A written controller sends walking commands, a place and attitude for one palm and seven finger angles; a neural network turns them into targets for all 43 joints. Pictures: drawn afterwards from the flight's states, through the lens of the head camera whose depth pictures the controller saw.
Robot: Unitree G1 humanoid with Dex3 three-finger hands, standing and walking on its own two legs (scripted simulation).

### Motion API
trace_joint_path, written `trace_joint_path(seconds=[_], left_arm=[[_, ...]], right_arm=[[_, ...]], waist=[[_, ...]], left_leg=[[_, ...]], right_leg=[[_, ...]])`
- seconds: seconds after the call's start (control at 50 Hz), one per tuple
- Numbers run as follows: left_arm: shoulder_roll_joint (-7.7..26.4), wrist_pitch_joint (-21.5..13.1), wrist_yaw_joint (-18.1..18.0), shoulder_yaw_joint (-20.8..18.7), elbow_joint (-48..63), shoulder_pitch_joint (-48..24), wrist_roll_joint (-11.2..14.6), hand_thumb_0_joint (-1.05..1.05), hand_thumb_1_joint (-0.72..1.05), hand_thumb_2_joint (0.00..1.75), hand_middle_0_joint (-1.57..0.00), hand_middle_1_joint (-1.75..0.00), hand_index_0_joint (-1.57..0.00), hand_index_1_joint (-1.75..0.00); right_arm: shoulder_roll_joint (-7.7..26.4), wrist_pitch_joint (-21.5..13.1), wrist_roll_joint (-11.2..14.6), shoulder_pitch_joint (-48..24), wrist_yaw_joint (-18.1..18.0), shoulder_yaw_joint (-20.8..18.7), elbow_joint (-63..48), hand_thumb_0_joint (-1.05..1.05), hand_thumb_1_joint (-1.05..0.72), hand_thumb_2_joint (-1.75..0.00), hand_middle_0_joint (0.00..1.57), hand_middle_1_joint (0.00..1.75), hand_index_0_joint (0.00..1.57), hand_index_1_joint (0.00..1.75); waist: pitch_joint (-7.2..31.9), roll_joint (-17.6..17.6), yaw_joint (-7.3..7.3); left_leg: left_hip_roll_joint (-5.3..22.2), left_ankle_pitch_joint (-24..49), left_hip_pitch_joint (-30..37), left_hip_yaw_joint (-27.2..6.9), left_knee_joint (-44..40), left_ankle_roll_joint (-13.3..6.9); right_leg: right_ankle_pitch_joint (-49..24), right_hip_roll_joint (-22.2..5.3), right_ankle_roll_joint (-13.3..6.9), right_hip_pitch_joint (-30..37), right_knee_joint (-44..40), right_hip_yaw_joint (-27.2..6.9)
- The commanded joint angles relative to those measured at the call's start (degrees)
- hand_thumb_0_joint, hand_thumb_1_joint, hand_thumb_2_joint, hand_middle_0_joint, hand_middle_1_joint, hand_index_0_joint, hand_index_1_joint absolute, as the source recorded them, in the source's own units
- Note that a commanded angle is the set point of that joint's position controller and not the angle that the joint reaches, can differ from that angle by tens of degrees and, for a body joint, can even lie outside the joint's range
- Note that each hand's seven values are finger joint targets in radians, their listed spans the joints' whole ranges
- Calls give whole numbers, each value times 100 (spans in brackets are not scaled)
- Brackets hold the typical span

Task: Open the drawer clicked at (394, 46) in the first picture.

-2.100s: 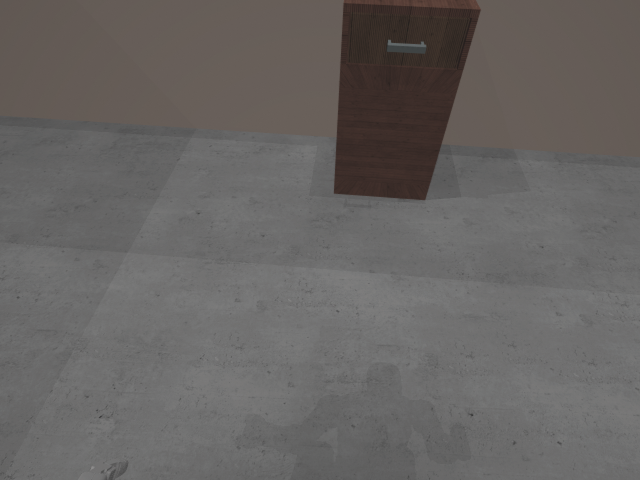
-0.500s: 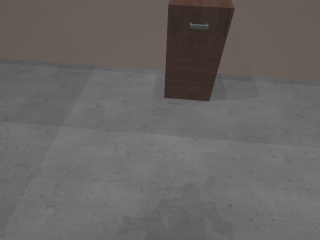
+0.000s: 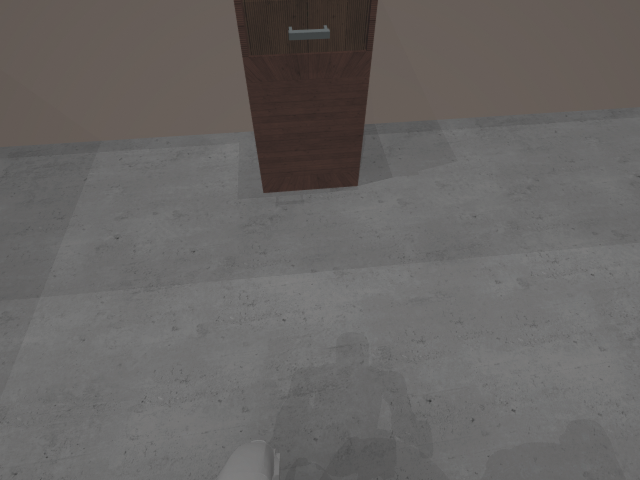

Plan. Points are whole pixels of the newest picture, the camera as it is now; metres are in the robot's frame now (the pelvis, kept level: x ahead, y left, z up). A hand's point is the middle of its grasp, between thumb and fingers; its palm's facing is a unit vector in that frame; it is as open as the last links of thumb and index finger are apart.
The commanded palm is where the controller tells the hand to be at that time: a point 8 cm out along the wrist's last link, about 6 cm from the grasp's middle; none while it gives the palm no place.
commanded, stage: walk to a spot facing it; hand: left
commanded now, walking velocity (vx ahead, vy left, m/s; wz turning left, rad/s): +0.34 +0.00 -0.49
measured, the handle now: (308, 31) +1.33 +0.16 -0.06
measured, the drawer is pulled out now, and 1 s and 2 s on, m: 0.00 0.00 0.00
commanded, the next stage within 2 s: turn to face it in 1.54 s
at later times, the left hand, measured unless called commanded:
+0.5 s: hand (192, 335) +0.35 +0.26 -0.16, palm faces -0.25 -0.95 -0.20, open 7.4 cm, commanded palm none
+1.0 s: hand (303, 246) +0.57 +0.09 -0.18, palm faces -0.52 -0.83 -0.19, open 7.2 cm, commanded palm none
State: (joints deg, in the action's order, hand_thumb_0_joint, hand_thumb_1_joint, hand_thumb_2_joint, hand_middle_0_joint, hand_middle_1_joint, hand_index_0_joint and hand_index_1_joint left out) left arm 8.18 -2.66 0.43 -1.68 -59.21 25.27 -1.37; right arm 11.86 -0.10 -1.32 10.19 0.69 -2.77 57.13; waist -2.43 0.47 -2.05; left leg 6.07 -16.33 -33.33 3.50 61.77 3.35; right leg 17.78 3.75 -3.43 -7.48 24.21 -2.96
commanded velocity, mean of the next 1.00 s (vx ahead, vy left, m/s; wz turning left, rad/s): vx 0.34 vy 0.00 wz -0.48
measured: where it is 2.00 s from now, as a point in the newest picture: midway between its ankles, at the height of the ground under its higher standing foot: (383, 347)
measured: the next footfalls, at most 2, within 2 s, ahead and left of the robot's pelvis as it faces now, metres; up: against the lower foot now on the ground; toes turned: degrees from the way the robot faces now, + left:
left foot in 0.22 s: +0.24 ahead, +0.15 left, +0.00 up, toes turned -1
right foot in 0.82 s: +0.40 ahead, -0.12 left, +0.00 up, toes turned -34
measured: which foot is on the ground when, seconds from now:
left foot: up 0.00-0.20, down 0.22-0.82, up 0.84-1.00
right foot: down 0.00-0.22, up 0.24-0.80, down 0.82-1.00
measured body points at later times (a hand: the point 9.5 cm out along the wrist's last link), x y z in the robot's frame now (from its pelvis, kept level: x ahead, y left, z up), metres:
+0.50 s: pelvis +0.20 +0.08 +0.00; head +0.23 +0.11 +0.45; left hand +0.36 +0.31 -0.15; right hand +0.15 -0.16 -0.13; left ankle +0.20 +0.16 -0.74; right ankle +0.19 -0.07 -0.64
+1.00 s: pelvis +0.39 -0.02 -0.01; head +0.43 -0.03 +0.44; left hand +0.60 +0.14 -0.16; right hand +0.27 -0.20 -0.16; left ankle +0.46 +0.12 -0.67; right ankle +0.37 -0.10 -0.74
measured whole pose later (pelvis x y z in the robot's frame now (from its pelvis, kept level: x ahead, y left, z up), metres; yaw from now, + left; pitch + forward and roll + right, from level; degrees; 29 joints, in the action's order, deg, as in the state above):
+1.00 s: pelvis +0.39 -0.02 -0.01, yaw -32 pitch +0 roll -2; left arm 11.1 -2.2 -0.2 -4.1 -55.9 10.0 -0.9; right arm 8.0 -1.1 -1.5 17.4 -0.5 -2.4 57.6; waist -4.1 0.5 3.6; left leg 11.1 -20.7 -29.7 3.5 66.2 3.6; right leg 13.9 3.7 -4.0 -16.5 30.2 4.5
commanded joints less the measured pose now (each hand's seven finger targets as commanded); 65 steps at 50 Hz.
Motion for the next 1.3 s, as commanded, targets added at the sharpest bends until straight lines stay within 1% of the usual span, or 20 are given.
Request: trace_joint_path(seconds=[0.0,0.1,0.16,0.18,0.2,0.22,0.28,0.34,0.66,0.74,0.76,0.8,0.84,0.94,1.06,1.12,1.14,1.18,1.22,1.28], left_arm=[[1165,-154,-130,-307,234,283,-15,0,90,90,-20,-30,-20,-30],[1222,-101,-175,-352,233,212,-46,0,90,90,-20,-30,-20,-30],[1273,-92,-146,-418,335,-130,15,0,90,90,-20,-30,-20,-30],[998,-79,-98,-414,379,-14,56,0,90,90,-20,-30,-20,-30],[687,-83,-6,-382,503,191,120,0,90,90,-20,-30,-20,-30],[823,-75,-18,-381,581,-147,62,0,90,90,-20,-30,-20,-30],[728,38,163,-375,634,-754,-50,0,90,90,-20,-30,-20,-30],[532,267,210,-368,567,-551,-80,0,90,90,-20,-30,-20,-30],[355,292,277,-174,1207,-2984,-52,0,90,90,-20,-30,-20,-30],[659,155,201,-263,879,-1783,-64,0,90,90,-20,-30,-20,-30],[959,80,173,-353,626,-984,-79,0,90,90,-20,-30,-20,-30],[2010,29,22,-557,335,171,72,0,90,90,-20,-30,-20,-30],[1815,32,-43,-521,501,-450,114,0,90,90,-20,-30,-20,-30],[1168,-78,-89,-368,654,-1478,-12,0,90,90,-20,-30,-20,-30],[1297,-34,13,-442,600,-1139,-18,0,90,90,-20,-30,-20,-30],[1309,27,22,-453,662,-1201,25,0,90,90,-20,-30,-20,-30],[1102,41,36,-420,739,-1217,37,0,90,90,-20,-30,-20,-30],[775,32,85,-337,974,-1216,43,0,90,90,-20,-30,-20,-30],[903,65,159,-425,932,-1536,-19,0,90,90,-20,-30,-20,-30],[677,225,217,-404,704,-971,-30,0,90,90,-20,-30,-20,-30]], right_arm=[[328,-204,37,-697,58,-134,-808,0,-90,-90,20,30,20,30],[260,-327,78,-1133,71,-78,-1063,0,-90,-90,20,30,20,30],[592,-399,46,303,-91,-166,-635,0,-90,-90,20,30,20,30],[1142,-418,-8,1199,-176,-295,-397,0,-90,-90,20,30,20,30],[1716,-427,-67,1801,-182,-403,-280,0,-90,-90,20,30,20,30],[1544,-372,-14,1576,-167,-324,-317,0,-90,-90,20,30,20,30],[597,-458,-6,531,-174,-107,-455,0,-90,-90,20,30,20,30],[413,-557,10,506,-203,-75,-353,0,-90,-90,20,30,20,30],[525,-492,-49,2187,-234,-32,419,0,-90,-90,20,30,20,30],[848,-447,-3,1956,-223,-104,318,0,-90,-90,20,30,20,30],[859,-434,45,1859,-186,-94,236,0,-90,-90,20,30,20,30],[265,-442,154,1613,-164,-18,-188,0,-90,-90,20,30,20,30],[341,-421,95,1148,-181,-91,-347,0,-90,-90,20,30,20,30],[73,-129,-26,1449,-121,-80,-134,0,-90,-90,20,30,20,30],[156,-287,-26,467,-1,-93,-578,0,-90,-90,20,30,20,30],[417,-375,-5,656,-52,-143,-547,0,-90,-90,20,30,20,30],[763,-419,-20,1204,-121,-208,-413,0,-90,-90,20,30,20,30],[1561,-381,-114,1907,-145,-345,-332,0,-90,-90,20,30,20,30],[1019,-402,-58,1164,-162,-192,-485,0,-90,-90,20,30,20,30],[646,-466,-9,561,-209,-78,-525,0,-90,-90,20,30,20,30]], waist=[[-119,-653,19],[-55,-908,-107],[508,-607,570],[1170,232,865],[1692,1784,895],[1362,1383,860],[-57,700,341],[88,794,86],[-463,657,645],[382,948,23],[866,726,-356],[1877,-819,-579],[1113,-527,-274],[191,-391,566],[111,-978,214],[176,-567,436],[447,-18,711],[763,1930,941],[-163,745,656],[-50,813,181]], left_leg=[[40,527,-744,-75,-532,63],[-180,313,287,45,-2083,-106],[-466,721,2780,206,-3271,-289],[489,558,4367,-766,-3373,-496],[2300,495,5078,-2959,-3999,-1128],[2563,-758,4172,-3410,-4676,-1356],[1798,-854,2346,-1842,-4996,-1037],[1370,407,2037,-383,-4981,-854],[1381,3450,3924,1146,-4687,-876],[1393,5972,4073,1596,-2697,-664],[1295,5276,3133,1653,-1444,-455],[-35,-1854,-411,968,2109,38],[367,-955,-760,-100,2195,-26],[523,-350,528,21,198,84],[17,109,1068,290,-1965,20],[-174,412,2415,452,-3130,35],[214,91,3429,-64,-3643,-89],[2633,-1219,4027,-2868,-4873,-1033],[2246,-1376,2786,-2051,-5167,-955],[1618,1239,2526,-171,-4810,-663]], right_leg=[[-1751,-1428,-748,338,-1041,-1443],[-2607,-1407,-577,336,-633,-1410],[-3395,-911,-305,-432,864,-1097],[-2082,-518,-114,-1397,2237,-773],[1441,117,179,-2600,4231,84],[1565,-128,135,-2831,5153,-137],[288,-882,191,-3008,5289,78],[-330,-983,339,-2681,4909,233],[-744,-680,181,-3103,1796,1142],[-201,-107,-229,-1286,1000,1486],[-782,-154,-344,359,552,1385],[-3162,-2877,-1550,3012,103,-2699],[-2976,-2628,-1389,1764,-301,-2077],[-1370,-1641,-823,-1186,-903,-488],[-180,-1357,-675,-1108,-736,-790],[-232,-1170,-428,-1482,-110,-768],[-361,-839,-213,-1926,933,-557],[1660,-285,225,-3422,4074,296],[769,-779,253,-3504,4837,147],[-37,-974,458,-2982,4700,381]])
